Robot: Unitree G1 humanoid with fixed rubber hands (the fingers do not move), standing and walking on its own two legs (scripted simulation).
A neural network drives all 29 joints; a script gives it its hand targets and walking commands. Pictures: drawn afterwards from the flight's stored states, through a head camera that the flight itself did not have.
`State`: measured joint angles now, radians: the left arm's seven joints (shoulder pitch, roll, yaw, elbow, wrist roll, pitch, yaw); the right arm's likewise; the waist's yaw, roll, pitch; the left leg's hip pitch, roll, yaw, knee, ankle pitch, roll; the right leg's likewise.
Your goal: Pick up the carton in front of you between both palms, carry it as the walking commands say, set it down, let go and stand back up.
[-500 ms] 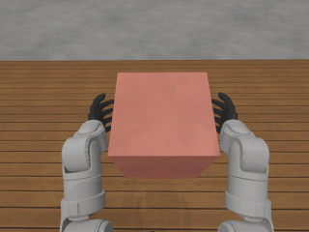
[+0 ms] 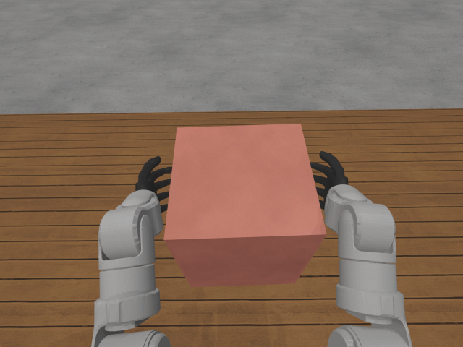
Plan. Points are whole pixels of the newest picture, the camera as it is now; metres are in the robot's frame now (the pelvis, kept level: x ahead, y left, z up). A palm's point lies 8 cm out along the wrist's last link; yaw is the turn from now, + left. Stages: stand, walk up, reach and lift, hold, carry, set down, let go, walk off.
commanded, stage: carry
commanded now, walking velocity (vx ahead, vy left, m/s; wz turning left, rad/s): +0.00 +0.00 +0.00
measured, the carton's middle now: (241, 212) +0.35 +0.00 +0.04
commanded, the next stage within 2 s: none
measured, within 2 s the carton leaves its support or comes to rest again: neither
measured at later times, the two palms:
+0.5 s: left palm (159, 212) +0.30 +0.13 +0.13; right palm (359, 208) +0.30 -0.17 +0.13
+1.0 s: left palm (164, 217) +0.29 +0.12 +0.12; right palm (365, 214) +0.29 -0.18 +0.12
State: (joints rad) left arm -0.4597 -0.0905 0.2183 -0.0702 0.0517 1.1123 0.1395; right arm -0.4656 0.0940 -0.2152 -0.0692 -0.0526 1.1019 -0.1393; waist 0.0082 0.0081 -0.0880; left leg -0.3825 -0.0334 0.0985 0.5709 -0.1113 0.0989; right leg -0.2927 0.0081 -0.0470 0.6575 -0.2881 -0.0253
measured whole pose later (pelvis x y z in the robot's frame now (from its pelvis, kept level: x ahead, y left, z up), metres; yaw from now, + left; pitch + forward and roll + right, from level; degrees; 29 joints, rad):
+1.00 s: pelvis -0.04 -0.03 +0.00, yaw +0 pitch +2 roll +0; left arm -0.49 -0.09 0.23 0.01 0.06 1.14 0.14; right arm -0.49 0.08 -0.23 0.01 -0.06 1.13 -0.14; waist 0.00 0.01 -0.10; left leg -0.36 0.02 0.10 0.51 -0.05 0.05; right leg -0.29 0.04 -0.09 0.63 -0.24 -0.07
